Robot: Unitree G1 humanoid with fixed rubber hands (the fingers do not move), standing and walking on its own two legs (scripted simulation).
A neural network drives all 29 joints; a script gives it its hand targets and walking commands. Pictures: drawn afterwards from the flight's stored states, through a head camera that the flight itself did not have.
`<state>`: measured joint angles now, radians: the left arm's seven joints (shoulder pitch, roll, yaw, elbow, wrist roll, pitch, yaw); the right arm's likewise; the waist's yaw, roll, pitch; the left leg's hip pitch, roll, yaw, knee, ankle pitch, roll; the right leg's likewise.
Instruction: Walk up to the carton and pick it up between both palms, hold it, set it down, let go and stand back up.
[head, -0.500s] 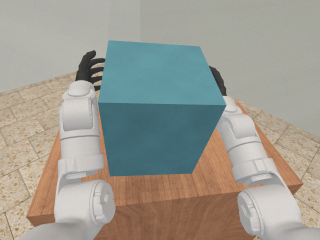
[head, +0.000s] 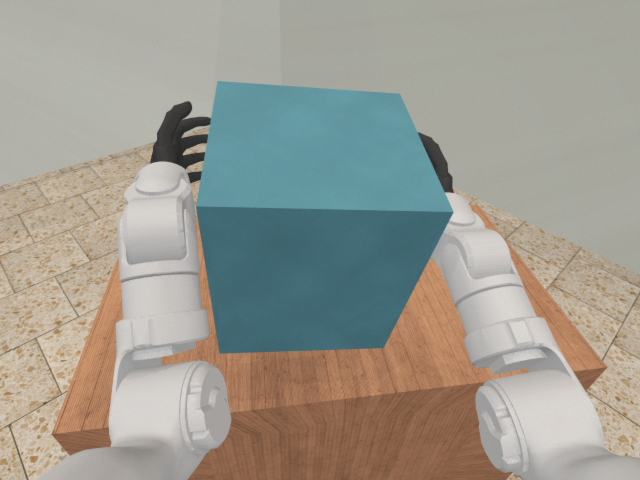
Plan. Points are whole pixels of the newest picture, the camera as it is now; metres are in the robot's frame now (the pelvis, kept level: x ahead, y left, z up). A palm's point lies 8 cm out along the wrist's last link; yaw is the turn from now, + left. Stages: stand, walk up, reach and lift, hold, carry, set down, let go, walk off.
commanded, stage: hold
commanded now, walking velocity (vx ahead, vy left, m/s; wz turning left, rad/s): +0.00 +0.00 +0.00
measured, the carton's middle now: (307, 226) +0.35 +0.01 +0.19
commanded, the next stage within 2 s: set down in 0.62 s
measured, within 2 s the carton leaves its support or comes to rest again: neither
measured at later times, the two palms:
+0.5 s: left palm (171, 169) +0.37 +0.16 +0.26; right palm (434, 194) +0.36 -0.15 +0.22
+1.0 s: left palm (165, 152) +0.38 +0.16 +0.27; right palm (421, 193) +0.38 -0.14 +0.21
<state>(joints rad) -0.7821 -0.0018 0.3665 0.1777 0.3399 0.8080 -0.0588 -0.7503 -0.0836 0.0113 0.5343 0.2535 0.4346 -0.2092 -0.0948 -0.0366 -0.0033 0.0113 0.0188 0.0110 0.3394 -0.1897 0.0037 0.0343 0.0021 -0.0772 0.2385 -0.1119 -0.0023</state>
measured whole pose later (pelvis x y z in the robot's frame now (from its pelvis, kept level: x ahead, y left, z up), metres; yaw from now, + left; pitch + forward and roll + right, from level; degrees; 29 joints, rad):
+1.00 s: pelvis +0.01 +0.00 +0.00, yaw +2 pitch -10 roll -1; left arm -0.85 -0.01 0.41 0.29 0.39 0.59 -0.13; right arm -0.74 0.00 -0.12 0.63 0.06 0.17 -0.16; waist -0.07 -0.05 0.04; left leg 0.06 0.00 -0.01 0.30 -0.18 0.01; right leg 0.08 -0.01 -0.10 0.24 -0.13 0.00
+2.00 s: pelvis +0.02 +0.01 +0.00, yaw +1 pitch -7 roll -1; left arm -0.79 0.00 0.33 0.48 0.34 0.40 -0.08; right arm -0.62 0.03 -0.18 0.71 -0.01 0.01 -0.18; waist -0.05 -0.08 0.08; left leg 0.00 0.01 0.00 0.34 -0.21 0.01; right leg 0.04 -0.01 -0.09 0.22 -0.12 0.01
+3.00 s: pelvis +0.03 +0.02 +0.00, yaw +0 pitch +0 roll -2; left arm -0.89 0.04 0.41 0.90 0.30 0.15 -0.08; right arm -0.64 0.13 -0.43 0.79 -0.23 -0.05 -0.15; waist -0.03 -0.05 0.02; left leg -0.13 0.00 0.02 0.34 -0.21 0.03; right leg -0.09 -0.02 -0.07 0.20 -0.11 0.03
